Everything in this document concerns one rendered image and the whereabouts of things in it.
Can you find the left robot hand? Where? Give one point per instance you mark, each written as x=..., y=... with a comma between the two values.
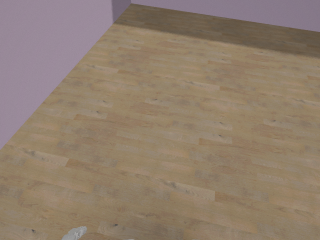
x=75, y=233

